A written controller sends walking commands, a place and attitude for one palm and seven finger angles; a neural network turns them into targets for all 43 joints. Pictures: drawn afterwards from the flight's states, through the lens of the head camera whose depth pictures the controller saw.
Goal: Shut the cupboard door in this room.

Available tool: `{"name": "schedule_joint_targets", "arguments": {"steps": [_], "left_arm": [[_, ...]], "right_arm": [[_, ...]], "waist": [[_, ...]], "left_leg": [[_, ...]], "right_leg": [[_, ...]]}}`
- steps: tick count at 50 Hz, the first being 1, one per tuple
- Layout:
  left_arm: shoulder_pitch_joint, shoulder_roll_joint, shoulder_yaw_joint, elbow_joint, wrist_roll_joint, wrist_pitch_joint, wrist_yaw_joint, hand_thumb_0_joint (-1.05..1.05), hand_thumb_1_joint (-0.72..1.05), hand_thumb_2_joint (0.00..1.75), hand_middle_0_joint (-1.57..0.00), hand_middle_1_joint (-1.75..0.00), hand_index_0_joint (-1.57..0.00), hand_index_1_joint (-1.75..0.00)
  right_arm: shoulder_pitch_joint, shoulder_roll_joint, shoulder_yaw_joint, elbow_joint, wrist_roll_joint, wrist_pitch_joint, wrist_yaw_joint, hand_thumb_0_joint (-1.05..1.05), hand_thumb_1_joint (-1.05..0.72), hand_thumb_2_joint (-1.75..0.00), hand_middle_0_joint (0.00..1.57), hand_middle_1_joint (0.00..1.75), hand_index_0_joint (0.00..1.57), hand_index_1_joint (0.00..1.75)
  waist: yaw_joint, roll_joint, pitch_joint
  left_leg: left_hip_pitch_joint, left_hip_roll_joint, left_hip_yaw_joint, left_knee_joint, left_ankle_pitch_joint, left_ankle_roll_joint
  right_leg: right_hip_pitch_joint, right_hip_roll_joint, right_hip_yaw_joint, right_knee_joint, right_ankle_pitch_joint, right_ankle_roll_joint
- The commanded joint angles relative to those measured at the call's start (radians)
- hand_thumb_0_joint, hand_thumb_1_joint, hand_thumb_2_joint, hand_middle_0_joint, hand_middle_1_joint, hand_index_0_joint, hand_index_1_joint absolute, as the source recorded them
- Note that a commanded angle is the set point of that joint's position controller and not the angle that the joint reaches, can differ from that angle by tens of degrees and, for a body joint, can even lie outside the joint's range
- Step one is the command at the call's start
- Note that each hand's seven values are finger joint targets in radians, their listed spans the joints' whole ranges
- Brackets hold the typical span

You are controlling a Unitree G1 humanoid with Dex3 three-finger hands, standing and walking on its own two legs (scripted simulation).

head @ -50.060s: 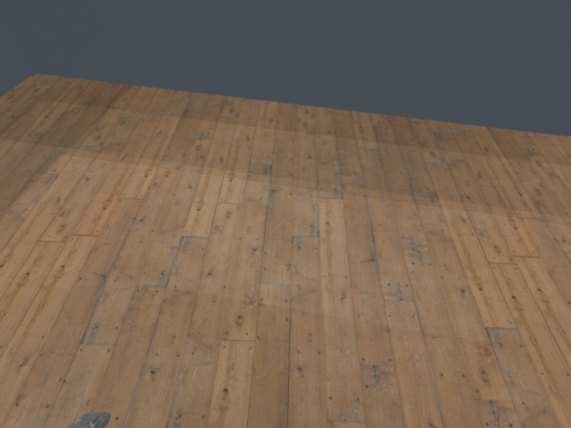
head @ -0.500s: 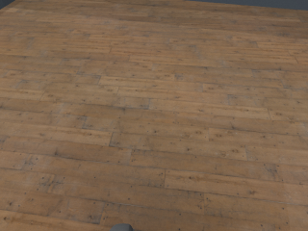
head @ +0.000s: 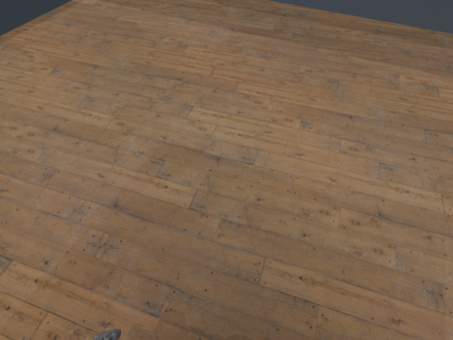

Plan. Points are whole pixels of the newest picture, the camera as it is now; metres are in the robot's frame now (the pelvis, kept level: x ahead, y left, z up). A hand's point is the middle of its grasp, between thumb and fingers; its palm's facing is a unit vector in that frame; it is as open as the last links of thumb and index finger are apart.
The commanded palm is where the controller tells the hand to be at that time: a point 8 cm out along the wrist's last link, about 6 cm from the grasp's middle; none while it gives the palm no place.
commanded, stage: turn or walk to find it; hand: left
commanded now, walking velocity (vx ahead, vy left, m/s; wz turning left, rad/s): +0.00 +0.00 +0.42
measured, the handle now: out of the picture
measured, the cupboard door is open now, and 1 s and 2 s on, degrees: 93 93 93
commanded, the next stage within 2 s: none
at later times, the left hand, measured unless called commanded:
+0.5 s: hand out of the picture -0.04 +0.22 -0.18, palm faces +0.29 -0.93 -0.24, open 7.4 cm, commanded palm none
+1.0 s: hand out of the picture +0.02 +0.17 -0.14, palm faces +0.44 -0.86 -0.27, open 7.4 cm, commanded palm none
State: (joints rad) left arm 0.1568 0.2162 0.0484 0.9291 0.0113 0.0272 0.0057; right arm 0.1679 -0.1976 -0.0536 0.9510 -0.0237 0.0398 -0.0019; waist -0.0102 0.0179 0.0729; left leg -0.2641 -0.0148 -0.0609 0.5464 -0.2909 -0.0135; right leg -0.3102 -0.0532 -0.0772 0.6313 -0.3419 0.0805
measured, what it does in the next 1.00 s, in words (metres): steps on the spot, turning left: right foot, then left foot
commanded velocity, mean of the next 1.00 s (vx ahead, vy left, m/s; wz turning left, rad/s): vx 0.00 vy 0.00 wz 0.42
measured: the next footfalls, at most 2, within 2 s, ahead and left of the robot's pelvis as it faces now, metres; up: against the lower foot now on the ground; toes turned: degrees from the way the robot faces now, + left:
right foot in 0.02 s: +0.05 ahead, -0.12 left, +0.00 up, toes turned -5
left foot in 0.42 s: +0.00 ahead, +0.13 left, +0.00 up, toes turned +18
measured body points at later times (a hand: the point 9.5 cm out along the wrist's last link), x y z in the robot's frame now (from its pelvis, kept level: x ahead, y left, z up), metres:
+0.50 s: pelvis +0.00 +0.01 -0.01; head +0.03 +0.05 +0.44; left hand -0.05 +0.27 -0.16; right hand +0.15 -0.21 -0.14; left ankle -0.04 +0.11 -0.73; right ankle +0.00 -0.12 -0.70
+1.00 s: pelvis +0.02 -0.04 +0.00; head +0.07 -0.06 +0.45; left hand -0.01 +0.22 -0.12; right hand +0.17 -0.24 -0.17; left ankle -0.08 +0.08 -0.64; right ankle +0.06 -0.11 -0.73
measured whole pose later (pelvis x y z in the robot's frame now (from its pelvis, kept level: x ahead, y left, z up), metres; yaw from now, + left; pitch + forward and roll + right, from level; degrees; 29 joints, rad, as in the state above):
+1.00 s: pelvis +0.02 -0.04 +0.00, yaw +27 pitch +0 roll +2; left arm 0.18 0.15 0.03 0.91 0.02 0.00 0.02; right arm 0.20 -0.24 -0.09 0.99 -0.02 0.07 0.01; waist -0.03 0.06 0.08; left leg -0.47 -0.01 -0.05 1.15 -0.40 -0.05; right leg -0.25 -0.07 -0.17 0.55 -0.30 -0.04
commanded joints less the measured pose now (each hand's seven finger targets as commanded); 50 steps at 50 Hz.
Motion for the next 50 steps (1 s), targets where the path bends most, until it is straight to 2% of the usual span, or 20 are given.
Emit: {"name": "schedule_joint_targets", "arguments": {"steps": [1,2,3,6,15,19,20,21,22,24,26,28,37,40,41,42,43,45,47,50], "left_arm": [[0.170,0.239,0.057,-0.034,0.017,-0.046,0.019,0.00,0.90,0.90,-0.20,-0.30,-0.20,-0.30],[0.171,0.217,0.063,-0.039,0.006,-0.047,0.026,0.00,0.90,0.90,-0.20,-0.30,-0.20,-0.30],[0.112,0.198,0.060,-0.052,0.007,-0.044,0.028,0.00,0.90,0.90,-0.20,-0.30,-0.20,-0.30],[0.018,0.136,0.042,-0.082,0.011,-0.044,0.026,0.00,0.90,0.90,-0.20,-0.30,-0.20,-0.30],[0.149,0.191,0.062,-0.026,0.018,-0.039,0.022,0.00,0.90,0.90,-0.20,-0.30,-0.20,-0.30],[0.112,0.196,0.066,-0.019,0.009,-0.030,0.020,0.00,0.90,0.90,-0.20,-0.30,-0.20,-0.30],[0.112,0.176,0.062,-0.026,0.001,-0.024,0.016,0.00,0.90,0.90,-0.20,-0.30,-0.20,-0.30],[0.132,0.118,0.054,-0.050,-0.005,-0.016,0.010,0.00,0.90,0.90,-0.20,-0.30,-0.20,-0.30],[0.063,0.082,0.026,-0.080,0.002,-0.012,0.008,0.00,0.90,0.90,-0.20,-0.30,-0.20,-0.30],[-0.020,0.092,0.035,-0.066,0.002,0.001,0.013,0.00,0.90,0.90,-0.20,-0.30,-0.20,-0.30],[0.025,0.091,0.039,-0.032,0.002,-0.001,0.000,0.00,0.90,0.90,-0.20,-0.30,-0.20,-0.30],[0.044,0.087,0.036,-0.017,0.001,-0.003,-0.003,0.00,0.90,0.90,-0.20,-0.30,-0.20,-0.30],[0.003,0.066,0.025,-0.057,-0.005,-0.008,0.002,0.00,0.90,0.90,-0.20,-0.30,-0.20,-0.30],[0.101,0.079,0.030,-0.035,-0.007,-0.025,0.005,0.00,0.90,0.90,-0.20,-0.30,-0.20,-0.30],[0.140,0.117,0.037,-0.028,-0.001,-0.036,0.010,0.00,0.90,0.90,-0.20,-0.30,-0.20,-0.30],[0.163,0.209,0.054,-0.028,0.016,-0.046,0.021,0.00,0.90,0.90,-0.20,-0.30,-0.20,-0.30],[0.163,0.232,0.055,-0.040,0.009,-0.044,0.022,0.00,0.90,0.90,-0.20,-0.30,-0.20,-0.30],[0.060,0.179,0.053,-0.065,0.006,-0.042,0.025,0.00,0.90,0.90,-0.20,-0.30,-0.20,-0.30],[0.001,0.124,0.040,-0.085,0.005,-0.042,0.026,0.00,0.90,0.90,-0.20,-0.30,-0.20,-0.30],[0.051,0.118,0.042,-0.075,0.010,-0.052,0.027,0.00,0.90,0.90,-0.20,-0.30,-0.20,-0.30]], "right_arm": [[-0.006,-0.074,-0.038,-0.113,0.018,-0.027,0.002,0.00,-0.90,-0.90,0.20,0.30,0.20,0.30],[-0.011,-0.121,-0.051,-0.104,0.009,-0.003,-0.004,0.00,-0.90,-0.90,0.20,0.30,0.20,0.30],[-0.029,-0.117,-0.054,-0.089,0.009,0.003,-0.001,0.00,-0.90,-0.90,0.20,0.30,0.20,0.30],[0.024,-0.095,-0.047,-0.045,0.004,0.011,0.017,0.00,-0.90,-0.90,0.20,0.30,0.20,0.30],[-0.068,-0.057,-0.018,-0.062,0.016,-0.006,0.020,0.00,-0.90,-0.90,0.20,0.30,0.20,0.30],[0.021,-0.074,-0.017,-0.041,0.013,-0.020,0.016,0.00,-0.90,-0.90,0.20,0.30,0.20,0.30],[0.057,-0.112,-0.026,-0.036,0.012,-0.029,0.017,0.00,-0.90,-0.90,0.20,0.30,0.20,0.30],[0.089,-0.209,-0.049,-0.042,0.003,-0.037,0.012,0.00,-0.90,-0.90,0.20,0.30,0.20,0.30],[0.132,-0.265,-0.060,-0.036,0.008,-0.027,0.007,0.00,-0.90,-0.90,0.20,0.30,0.20,0.30],[0.105,-0.228,-0.056,-0.020,0.002,-0.029,-0.018,0.00,-0.90,-0.90,0.20,0.30,0.20,0.30],[0.028,-0.184,-0.037,-0.041,0.001,-0.036,-0.022,0.00,-0.90,-0.90,0.20,0.30,0.20,0.30],[0.028,-0.174,-0.033,-0.041,0.005,-0.043,-0.022,0.00,-0.90,-0.90,0.20,0.30,0.20,0.30],[0.038,-0.186,-0.052,-0.049,-0.002,-0.028,-0.014,0.00,-0.90,-0.90,0.20,0.30,0.20,0.30],[-0.001,-0.180,-0.056,-0.062,0.005,-0.024,-0.011,0.00,-0.90,-0.90,0.20,0.30,0.20,0.30],[0.009,-0.145,-0.053,-0.065,0.012,-0.026,-0.005,0.00,-0.90,-0.90,0.20,0.30,0.20,0.30],[0.026,-0.077,-0.042,-0.084,0.019,-0.027,0.003,0.00,-0.90,-0.90,0.20,0.30,0.20,0.30],[0.010,-0.099,-0.048,-0.094,0.012,-0.012,-0.002,0.00,-0.90,-0.90,0.20,0.30,0.20,0.30],[0.004,-0.115,-0.059,-0.063,0.005,0.008,0.007,0.00,-0.90,-0.90,0.20,0.30,0.20,0.30],[0.054,-0.100,-0.056,-0.029,0.003,0.011,0.017,0.00,-0.90,-0.90,0.20,0.30,0.20,0.30],[0.048,-0.088,-0.045,-0.025,0.003,0.010,0.019,0.00,-0.90,-0.90,0.20,0.30,0.20,0.30]], "waist": [[0.065,-0.302,-0.137],[0.076,-0.285,-0.127],[0.052,-0.223,-0.064],[0.004,-0.173,-0.040],[0.076,-0.215,-0.095],[0.018,-0.172,-0.126],[-0.007,-0.070,-0.155],[-0.019,0.189,-0.177],[-0.048,0.269,-0.144],[-0.050,0.246,-0.084],[-0.003,0.158,-0.082],[0.003,0.128,-0.102],[-0.013,0.170,-0.093],[0.039,0.142,-0.133],[0.053,0.050,-0.152],[0.060,-0.231,-0.157],[0.068,-0.270,-0.118],[0.029,-0.204,-0.023],[-0.007,-0.160,-0.032],[0.012,-0.186,-0.064]], "left_leg": [[-0.298,-0.049,0.030,0.338,-0.279,-0.019],[-0.265,-0.004,-0.037,0.516,-0.321,-0.013],[-0.275,0.009,-0.044,0.628,-0.270,-0.013],[-0.262,0.040,0.003,0.675,-0.127,-0.036],[-0.167,0.038,0.121,0.247,-0.182,-0.046],[0.028,0.035,0.157,-0.033,0.006,-0.028],[0.159,0.073,0.108,-0.147,0.140,-0.007],[0.294,0.297,-0.191,-0.184,0.393,0.095],[0.248,0.430,-0.287,-0.223,0.560,0.196],[0.164,0.364,-0.269,-0.229,0.484,0.211],[0.160,0.283,-0.158,-0.211,0.493,0.175],[0.187,0.255,-0.109,-0.199,0.545,0.162],[0.118,0.236,-0.188,-0.156,0.514,0.169],[0.033,0.185,-0.182,-0.061,0.447,0.117],[-0.065,0.130,-0.148,0.025,0.289,0.067],[-0.260,-0.009,-0.002,0.234,-0.052,-0.006],[-0.265,-0.027,-0.009,0.438,-0.319,-0.017],[-0.284,0.014,-0.048,0.659,-0.217,-0.013],[-0.276,0.037,-0.022,0.695,-0.104,-0.030],[-0.276,0.046,0.018,0.622,-0.092,-0.056]], "right_leg": [[0.333,-0.410,0.356,-0.305,0.453,-0.181],[0.204,-0.452,0.367,-0.335,0.423,-0.235],[0.132,-0.406,0.336,-0.340,0.344,-0.250],[0.091,-0.291,0.111,-0.313,0.310,-0.189],[0.249,-0.316,0.018,-0.232,0.555,-0.211],[0.170,-0.302,-0.049,-0.120,0.460,-0.144],[0.082,-0.266,-0.092,-0.009,0.377,-0.095],[-0.144,-0.134,-0.143,0.180,0.030,-0.020],[-0.222,-0.077,-0.090,0.331,-0.322,-0.003],[-0.264,-0.079,0.034,0.460,-0.242,-0.010],[-0.251,-0.070,0.041,0.481,-0.121,-0.005],[-0.236,-0.063,0.036,0.457,-0.088,0.004],[-0.088,-0.001,0.001,0.128,-0.104,0.005],[0.109,0.014,-0.019,-0.150,0.108,-0.005],[0.241,-0.057,0.042,-0.262,0.205,-0.021],[0.359,-0.308,0.289,-0.308,0.344,-0.111],[0.214,-0.450,0.375,-0.348,0.361,-0.211],[0.073,-0.369,0.309,-0.378,0.180,-0.225],[0.084,-0.285,0.143,-0.340,0.229,-0.177],[0.165,-0.276,0.069,-0.312,0.379,-0.181]]}}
